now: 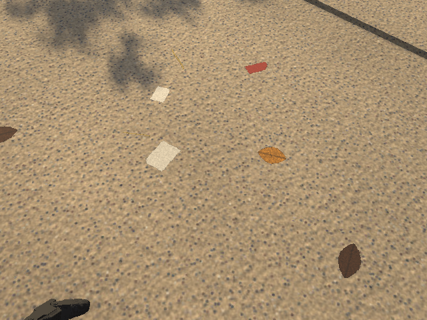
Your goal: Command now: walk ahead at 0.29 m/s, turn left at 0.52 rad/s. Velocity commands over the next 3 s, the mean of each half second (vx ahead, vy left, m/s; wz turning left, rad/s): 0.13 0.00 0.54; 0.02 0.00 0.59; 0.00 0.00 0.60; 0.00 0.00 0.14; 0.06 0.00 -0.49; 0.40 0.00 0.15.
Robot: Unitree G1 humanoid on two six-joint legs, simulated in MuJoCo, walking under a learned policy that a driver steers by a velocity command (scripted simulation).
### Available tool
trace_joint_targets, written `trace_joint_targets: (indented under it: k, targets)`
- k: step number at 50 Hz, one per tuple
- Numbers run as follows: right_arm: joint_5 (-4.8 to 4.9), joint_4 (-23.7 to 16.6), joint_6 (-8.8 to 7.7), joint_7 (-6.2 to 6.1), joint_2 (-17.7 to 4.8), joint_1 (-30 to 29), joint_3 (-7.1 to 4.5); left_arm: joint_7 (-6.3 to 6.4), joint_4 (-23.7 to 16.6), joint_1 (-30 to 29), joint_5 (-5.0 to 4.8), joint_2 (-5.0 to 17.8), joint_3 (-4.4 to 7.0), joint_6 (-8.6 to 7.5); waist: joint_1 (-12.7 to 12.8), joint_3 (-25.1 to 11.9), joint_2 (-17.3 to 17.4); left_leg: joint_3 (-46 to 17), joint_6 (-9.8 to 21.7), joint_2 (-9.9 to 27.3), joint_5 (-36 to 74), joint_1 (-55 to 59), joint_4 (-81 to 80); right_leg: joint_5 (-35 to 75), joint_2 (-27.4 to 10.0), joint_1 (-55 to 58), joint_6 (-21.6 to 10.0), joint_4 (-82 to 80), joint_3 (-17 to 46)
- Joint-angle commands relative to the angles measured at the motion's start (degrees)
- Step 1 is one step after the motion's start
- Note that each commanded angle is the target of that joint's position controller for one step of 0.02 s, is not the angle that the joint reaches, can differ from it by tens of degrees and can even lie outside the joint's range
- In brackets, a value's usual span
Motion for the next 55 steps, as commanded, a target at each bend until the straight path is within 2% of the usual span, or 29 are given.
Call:
trace_joint_targets:
  k: [1, 4, 6, 7, 8, 9, 10, 11, 12, 15, 17, 22, 26, 28, 29, 30, 31, 32, 33, 34, 35, 37, 42, 48, 50, 52, 53, 54, 55]
  targets:
    - [0.74, -3.5, 0.9, -1.44, -10.31, 0.91, -2.82, -0.42, -4.19, -3.2, -0.64, 2.57, 0.55, -0.39, 0.1, -6.1, 5.78, -6.45, 4.04, 9.0, 29.12, -5.37, -0.06, 10.81, 6.87, 12.72, 0.57, -9.23, -4.74]
    - [0.46, -4.07, 2.03, -2.04, -9.27, 1.17, -2.78, -0.92, -5.19, -4.71, -0.78, 4.68, 1.24, -0.27, 0.71, -6.23, 7.08, -12.9, 3.05, 10.33, 22.28, -0.62, 4.58, 8.55, 7.48, 13.43, -0.37, -14.68, -1.56]
    - [0.14, -5.84, 2.34, -2.41, -8.71, -1.66, -2.81, -0.97, -4.26, -0.83, -0.41, 6.42, 1.93, -0.77, 3.26, -7.4, 8.12, -16.04, 1.88, 10.5, 22.04, 2.37, 10.67, 7.89, 6.22, 16.27, -2.1, -17.91, -0.28]
    - [-0.01, -6.95, 2.28, -2.32, -7.59, -3.18, -2.43, -0.8, -3.34, 3.11, 0.25, 7.29, 2.17, -1.18, 5.42, -9.9, 6.89, -14.34, 0.07, 8.26, 21.46, 1.93, 16.93, 15.31, 3.88, 22.71, -3.9, -21.66, -0.69]
    - [-1.0, -8.8, 2.01, -2.12, -4.76, -2.65, -1.43, -0.29, -3.31, 7.72, 1.44, 10.09, 2.57, -1.23, 6.48, -16.98, 0.36, -10.55, -2.42, 4.58, 6.35, -5.83, 30.86, 34.35, -6.47, 37.73, -8.03, -17.51, 7.01]
    - [-0.8, -7.46, 1.6, -1.75, -2.32, 10.44, -0.72, -0.15, -3.95, 8.72, 2.31, 10.33, 2.08, -0.31, 1.58, -24.05, -13.83, -6.9, -5.6, -3.56, -34.77, -19.23, 46.42, 55.85, -21.69, 53.05, -19.72, -12.95, 23.25]
    - [0.03, -6.6, 1.94, -1.19, -8.82, 14.06, -1.28, -0.41, -3.53, 8.4, -0.32, 9.38, 2.49, 0.88, 1.32, -27.73, -13.79, -5.28, -6.94, 2.19, -31.56, -23.46, 54.51, 37.55, -25.73, 51.87, -22.93, -15.26, 31.63]
    - [0.55, -6.52, 3.12, -1.47, -12.32, 7.32, -2.52, -0.04, -5.18, 5.51, -0.61, 5.54, 1.59, 1.7, 3.64, -20.72, -6.48, -3.29, -8.89, 4.46, -26.04, -26.09, 57.76, 24.36, -20.17, 46.19, -20.26, -17.43, 24.43]
    - [0.53, -7.56, 4.42, -1.94, -12.54, 2.45, -2.86, 0.2, -5.2, 3.04, -0.2, 4.19, 0.87, 2.73, 3.85, -15.27, -2.77, -1.01, -9.86, 5.75, -21.65, -27.13, 56.97, 15.62, -16.13, 39.36, -17.36, -19.46, 17.88]
    - [0.2, -9.14, 6.47, -2.31, -8.42, 1.22, -2.46, 0.38, -4.46, -0.79, 0.78, 5.7, 0.97, 4.09, 1.74, -6.51, -5.61, 2.9, -10.5, 7.4, -16.09, -21.06, 51.22, 7.38, -9.16, 22.78, -15.28, -25.44, 6.27]
    - [-0.01, -9.77, 6.21, -2.35, -6.33, 1.32, -2.0, 0.51, -3.78, -0.6, 0.74, 5.98, 1.32, 4.11, 1.86, -7.39, -6.95, 4.59, -10.54, 7.78, -14.73, -19.54, 45.88, 9.67, -9.04, 23.16, -16.35, -26.32, 2.87]
    - [-0.45, -12.19, 5.96, -1.24, -6.44, -3.03, -1.51, 0.93, -2.81, -1.3, -0.17, 8.19, 2.35, 4.9, 3.07, -10.01, -6.8, 6.04, -9.12, 10.65, -9.62, -14.36, 33.75, 6.99, -12.25, 24.45, -17.59, -27.22, -0.74]
    - [-0.42, -13.26, 6.14, -0.07, -7.73, -4.1, -1.94, 0.52, -1.54, -0.44, -1.08, 9.81, 2.93, 5.55, 3.27, -8.88, -7.48, 8.5, -6.62, 9.98, -8.85, -10.22, 24.57, 2.3, -13.61, 25.38, -16.05, -25.85, -2.66]
    - [-0.58, -12.28, 6.05, 0.4, -7.65, -1.26, -2.34, 0.56, -0.74, -0.71, -2.07, 9.83, 2.99, 5.93, 1.25, -8.92, -6.76, 10.59, -4.13, 8.12, -3.54, -4.07, 14.26, 0.06, -12.64, 24.05, -12.88, -21.61, -5.21]
    - [-0.81, -11.57, 6.01, 0.24, -8.79, 0.82, -2.92, 0.54, 0.48, 1.64, -2.3, 8.42, 2.78, 6.17, 0.95, -8.46, -4.56, 8.93, -2.17, 7.61, -0.46, 0.49, 9.22, -4.14, -10.78, 20.78, -9.33, -17.05, -7.68]
    - [-0.91, -12.02, 5.93, -0.53, -13.7, 2.0, -4.24, 0.14, 0.78, 3.77, -1.31, 5.27, 2.1, 6.38, 2.24, -6.46, 8.58, -6.48, 2.41, 17.44, 8.88, 5.65, 1.02, -14.89, -4.77, 10.9, -3.15, -2.76, -14.3]
    - [-1.83, -14.15, 5.63, -0.91, -19.58, 0.09, -5.14, 0.42, -2.81, 0.22, 0.19, 5.07, 1.9, 6.02, 2.06, -3.96, 20.02, -24.7, 12.99, 29.35, 15.87, 4.86, -1.81, -31.36, 4.24, -3.36, 0.81, 9.65, -12.95]
    - [-3.42, -14.54, 4.3, -0.73, -16.79, 0.27, -4.48, 0.8, -3.4, -4.59, 0.05, 7.3, 2.68, 5.71, -1.02, -6.03, 13.47, -23.66, 14.71, 28.16, 12.8, 1.81, -2.8, -30.98, 3.71, -2.8, 0.12, 19.46, -4.6]
    - [-3.26, -14.43, 3.29, -0.76, -15.22, -2.61, -3.83, 0.88, -2.95, -3.25, -0.89, 7.69, 3.04, 5.87, 1.46, -5.66, 11.5, -18.5, 11.59, 25.15, 10.43, 0.85, -2.32, -25.51, 2.86, -2.85, -0.78, 21.86, -2.87]
    - [-1.99, -14.99, 2.94, -0.93, -13.57, -6.14, -3.54, 1.26, -1.27, -0.94, -0.77, 7.77, 3.39, 6.14, 3.22, -5.59, 8.68, -14.89, 8.19, 21.95, 8.06, 0.77, -1.4, -20.86, 2.23, -2.59, -0.79, 21.6, -2.47]
    - [-0.99, -15.39, 2.97, -1.14, -11.92, -8.06, -2.93, 1.64, -0.55, -0.02, -0.27, 8.28, 3.64, 6.32, 3.7, -5.91, 8.88, -13.26, 6.69, 20.72, 9.65, 0.84, -0.82, -18.09, 2.13, -2.24, -0.33, 21.61, -2.47]
    - [-1.08, -15.72, 3.31, -1.64, -10.52, -7.91, -2.18, 1.39, -0.51, 0.8, -0.42, 7.54, 3.6, 6.11, 4.3, -7.65, 8.9, -11.45, 6.79, 18.71, 15.89, 0.01, 0.22, -14.99, 3.48, 1.06, 0.67, 23.85, -3.0]
    - [-0.81, -15.55, 3.98, -2.42, -11.85, -5.22, -2.83, 0.77, -1.55, -2.1, -1.13, 5.34, 2.46, 5.54, 2.39, -8.15, 9.28, -13.57, 7.05, 17.42, 15.49, 4.56, 2.31, -13.09, 4.58, 2.71, 1.88, 9.53, -2.11]
    - [-0.64, -16.62, 4.84, -1.61, -12.89, -6.56, -3.42, -0.5, -1.68, -1.6, -1.79, 6.2, 2.5, 4.67, 1.84, -8.15, 10.78, -20.98, 7.9, 17.0, 16.47, 1.77, 3.87, -16.53, 6.52, 11.91, 0.97, -2.35, -1.3]
    - [-0.16, -16.9, 5.07, -1.43, -12.8, -7.62, -3.49, -0.97, -1.55, -0.28, -1.9, 6.41, 2.65, 4.22, 2.5, -8.62, 11.0, -23.18, 7.23, 16.15, 18.64, 2.45, 5.18, -15.48, 6.86, 14.92, 0.22, -8.04, -1.2]
    - [0.8, -17.46, 5.35, -1.7, -12.19, -9.87, -3.33, -1.23, -0.37, 3.33, -1.6, 6.6, 3.04, 3.81, 5.07, -9.03, 10.08, -22.51, 4.23, 13.24, 15.22, -0.24, 7.75, -5.01, 6.22, 23.1, -1.29, -20.79, -2.31]
    - [0.55, -17.64, 5.31, -1.89, -10.45, -8.71, -2.9, -1.0, -0.05, 5.0, -1.01, 8.95, 3.75, 3.9, 4.67, -10.32, 6.68, -19.94, 1.36, 10.48, 5.74, -5.64, 11.66, 0.72, 0.23, 30.45, -3.49, -22.48, 1.26]
    - [-0.13, -17.96, 5.1, -1.71, -7.38, -5.2, -2.13, -0.57, -0.87, 3.33, 0.02, 13.73, 4.55, 4.48, 1.11, -9.86, -8.65, -9.45, -2.58, 2.19, -15.03, -16.0, 23.3, 13.09, -11.95, 35.77, -9.92, -22.83, 13.35]
    - [-0.24, -18.15, 4.5, -1.76, -11.74, -5.71, -3.56, -0.77, -1.0, 3.86, 1.41, 12.82, 4.46, 4.44, 2.67, -7.78, -14.39, -3.79, -5.78, -0.58, -28.08, -23.24, 35.53, 19.11, -19.7, 32.74, -19.0, -24.62, 22.63]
